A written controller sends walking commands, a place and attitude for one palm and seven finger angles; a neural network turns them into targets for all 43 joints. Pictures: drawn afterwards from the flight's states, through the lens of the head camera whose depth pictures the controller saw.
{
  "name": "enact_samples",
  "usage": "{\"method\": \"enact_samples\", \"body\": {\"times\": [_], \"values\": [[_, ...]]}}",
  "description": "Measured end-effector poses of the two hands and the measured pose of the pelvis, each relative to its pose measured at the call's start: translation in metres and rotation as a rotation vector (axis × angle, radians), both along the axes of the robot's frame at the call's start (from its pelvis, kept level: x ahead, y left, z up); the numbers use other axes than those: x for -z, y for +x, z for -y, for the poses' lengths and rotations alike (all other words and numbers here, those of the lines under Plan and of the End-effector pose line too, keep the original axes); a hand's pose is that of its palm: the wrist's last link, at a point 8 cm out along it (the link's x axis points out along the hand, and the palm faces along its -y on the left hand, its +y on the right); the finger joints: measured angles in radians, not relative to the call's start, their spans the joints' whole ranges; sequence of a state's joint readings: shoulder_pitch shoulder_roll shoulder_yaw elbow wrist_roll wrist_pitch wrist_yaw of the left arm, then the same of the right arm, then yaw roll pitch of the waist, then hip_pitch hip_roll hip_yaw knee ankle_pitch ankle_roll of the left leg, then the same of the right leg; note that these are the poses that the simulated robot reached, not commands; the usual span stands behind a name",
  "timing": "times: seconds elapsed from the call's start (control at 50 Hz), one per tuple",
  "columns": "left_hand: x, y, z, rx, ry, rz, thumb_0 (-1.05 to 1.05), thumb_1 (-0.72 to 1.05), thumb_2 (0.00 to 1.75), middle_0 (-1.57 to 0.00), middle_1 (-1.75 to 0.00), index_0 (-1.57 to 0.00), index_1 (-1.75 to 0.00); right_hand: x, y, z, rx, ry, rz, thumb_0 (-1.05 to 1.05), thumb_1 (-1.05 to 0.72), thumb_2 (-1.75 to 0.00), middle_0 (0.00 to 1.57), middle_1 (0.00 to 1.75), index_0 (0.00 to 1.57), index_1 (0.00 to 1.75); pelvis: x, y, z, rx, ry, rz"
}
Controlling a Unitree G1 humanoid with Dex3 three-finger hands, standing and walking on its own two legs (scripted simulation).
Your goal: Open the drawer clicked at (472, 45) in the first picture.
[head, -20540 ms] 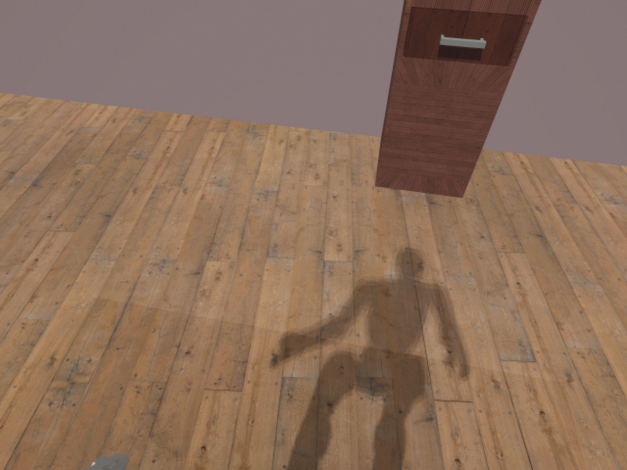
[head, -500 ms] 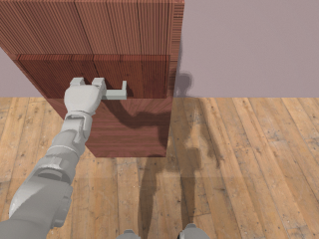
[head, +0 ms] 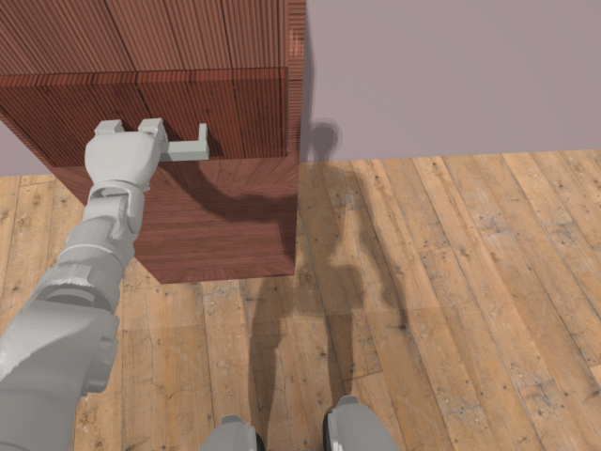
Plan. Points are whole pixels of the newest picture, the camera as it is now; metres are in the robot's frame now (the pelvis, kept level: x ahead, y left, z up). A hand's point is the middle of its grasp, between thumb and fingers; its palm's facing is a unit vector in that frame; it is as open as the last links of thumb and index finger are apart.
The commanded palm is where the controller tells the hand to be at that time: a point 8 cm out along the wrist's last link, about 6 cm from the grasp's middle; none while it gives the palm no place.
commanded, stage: pull the drawer open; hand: left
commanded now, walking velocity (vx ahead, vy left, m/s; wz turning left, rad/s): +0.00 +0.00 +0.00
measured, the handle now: (154, 142) +0.55 +0.17 +0.03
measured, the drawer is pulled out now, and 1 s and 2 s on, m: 0.02 0.05 0.20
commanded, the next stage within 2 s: none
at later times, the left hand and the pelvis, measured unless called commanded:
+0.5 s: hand (137, 200) +0.47 +0.19 +0.00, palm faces -0.02 -0.06 -1.00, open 5.5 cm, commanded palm +0.45 +0.20 +0.05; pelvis +0.05 +0.01 +0.02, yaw -2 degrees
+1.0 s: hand (138, 199) +0.47 +0.19 +0.00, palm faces -0.07 -0.02 -1.00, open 5.4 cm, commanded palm +0.41 +0.18 +0.05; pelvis +0.03 -0.01 +0.02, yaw +0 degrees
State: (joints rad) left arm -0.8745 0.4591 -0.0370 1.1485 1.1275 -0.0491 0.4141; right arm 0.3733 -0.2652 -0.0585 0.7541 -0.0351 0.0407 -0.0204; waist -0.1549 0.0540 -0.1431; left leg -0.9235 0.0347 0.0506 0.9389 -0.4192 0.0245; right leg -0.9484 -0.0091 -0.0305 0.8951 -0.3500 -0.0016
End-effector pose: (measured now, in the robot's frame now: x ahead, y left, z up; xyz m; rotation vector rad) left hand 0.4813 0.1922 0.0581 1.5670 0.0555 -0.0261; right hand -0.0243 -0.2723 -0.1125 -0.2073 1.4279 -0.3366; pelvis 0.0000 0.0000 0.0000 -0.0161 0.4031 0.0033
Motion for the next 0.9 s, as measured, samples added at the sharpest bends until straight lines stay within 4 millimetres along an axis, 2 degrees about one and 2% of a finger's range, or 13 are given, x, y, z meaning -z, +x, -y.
{"method": "enact_samples", "body": {"times": [0.14, 0.28, 0.38, 0.52, 0.6, 0.66, 0.76, 0.9], "values": [[0.0, 0.0, 0.0, 0.0, -0.001, -0.004, 0.0, 0.74, 0.84, -0.36, -1.35, -0.39, -1.35, 0.0, 0.007, -0.003, -0.007, 0.001, 0.03, 0.0, -0.9, -0.9, 0.2, 0.3, 0.2, 0.3, 0.0, -0.001, -0.003, 0.002, -0.002, -0.002], [0.0, -0.005, -0.001, 0.003, -0.025, -0.002, 0.01, 0.76, 0.81, -0.32, -1.35, -0.39, -1.35, -0.001, 0.03, -0.011, -0.002, 0.024, 0.072, 0.01, -0.9, -0.9, 0.2, 0.3, 0.2, 0.3, -0.006, 0.011, -0.006, 0.021, -0.002, 0.008], [0.0, -0.017, -0.002, 0.013, -0.046, 0.006, 0.01, 0.76, 0.8, -0.29, -1.35, -0.38, -1.35, -0.005, 0.059, -0.016, -0.004, 0.047, 0.111, 0.01, -0.9, -0.9, 0.2, 0.3, 0.2, 0.3, -0.013, 0.027, -0.009, 0.032, -0.002, 0.026], [0.002, -0.035, -0.003, 0.02, -0.057, 0.034, 0.02, 0.77, 0.8, -0.28, -1.35, -0.38, -1.35, -0.013, 0.117, -0.019, -0.051, 0.062, 0.188, 0.01, -0.9, -0.9, 0.2, 0.3, 0.2, 0.3, -0.02, 0.048, -0.011, 0.023, -0.007, 0.05], [0.004, -0.03, -0.004, 0.026, -0.031, 0.047, 0.01, 0.77, 0.83, -0.31, -1.36, -0.38, -1.35, -0.013, 0.145, -0.017, -0.119, 0.047, 0.202, 0.0, -0.9, -0.9, 0.2, 0.3, 0.2, 0.3, -0.018, 0.05, -0.009, -0.007, -0.008, 0.051], [0.005, -0.026, -0.002, 0.02, -0.008, 0.05, 0.0, 0.78, 0.84, -0.35, -1.36, -0.39, -1.35, -0.01, 0.158, -0.016, -0.143, 0.042, 0.213, 0.0, -0.9, -0.9, 0.2, 0.3, 0.2, 0.3, -0.016, 0.048, -0.008, -0.019, -0.009, 0.044], [0.003, -0.023, 0.0, -0.002, 0.002, 0.022, 0.01, 0.77, 0.84, -0.37, -1.35, -0.39, -1.35, -0.005, 0.159, -0.015, -0.146, 0.051, 0.223, 0.0, -0.9, -0.9, 0.2, 0.3, 0.2, 0.3, -0.015, 0.043, -0.004, -0.024, -0.005, 0.042], [0.001, -0.024, 0.001, -0.017, -0.004, -0.012, 0.01, 0.77, 0.81, -0.35, -1.34, -0.38, -1.34, -0.002, 0.123, -0.012, -0.103, 0.062, 0.181, 0.0, -0.9, -0.9, 0.2, 0.3, 0.2, 0.3, -0.014, 0.033, 0.003, -0.014, 0.003, 0.05]]}}
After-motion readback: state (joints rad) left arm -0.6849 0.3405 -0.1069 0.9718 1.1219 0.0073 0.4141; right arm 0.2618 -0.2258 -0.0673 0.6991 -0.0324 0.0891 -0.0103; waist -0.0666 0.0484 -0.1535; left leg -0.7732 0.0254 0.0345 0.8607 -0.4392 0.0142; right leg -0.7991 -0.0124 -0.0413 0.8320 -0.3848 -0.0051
